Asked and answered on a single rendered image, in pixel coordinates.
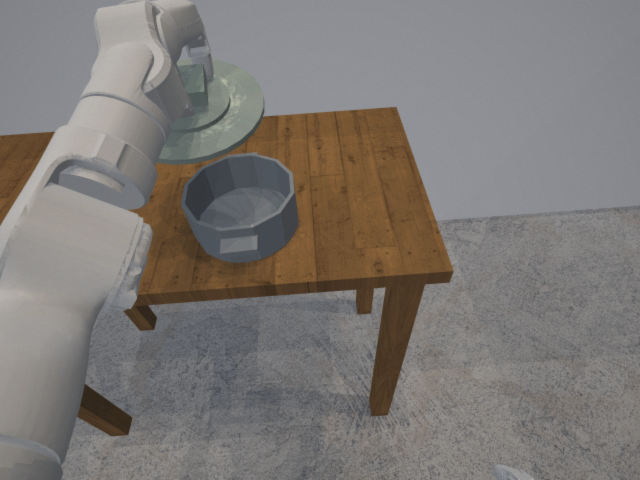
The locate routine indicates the left robot hand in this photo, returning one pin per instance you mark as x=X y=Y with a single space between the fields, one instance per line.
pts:
x=194 y=39

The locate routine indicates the knob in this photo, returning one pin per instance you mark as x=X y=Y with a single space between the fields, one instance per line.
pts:
x=195 y=81

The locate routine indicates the pot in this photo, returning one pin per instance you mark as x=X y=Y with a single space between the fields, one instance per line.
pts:
x=242 y=207

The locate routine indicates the table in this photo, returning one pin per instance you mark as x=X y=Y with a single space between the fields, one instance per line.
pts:
x=365 y=222

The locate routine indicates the robot left upper arm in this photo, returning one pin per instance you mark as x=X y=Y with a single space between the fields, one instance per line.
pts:
x=74 y=257

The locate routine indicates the lid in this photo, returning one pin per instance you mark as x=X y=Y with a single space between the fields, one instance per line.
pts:
x=235 y=110

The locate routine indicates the robot left forearm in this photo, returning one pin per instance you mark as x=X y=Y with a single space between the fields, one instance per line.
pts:
x=112 y=142

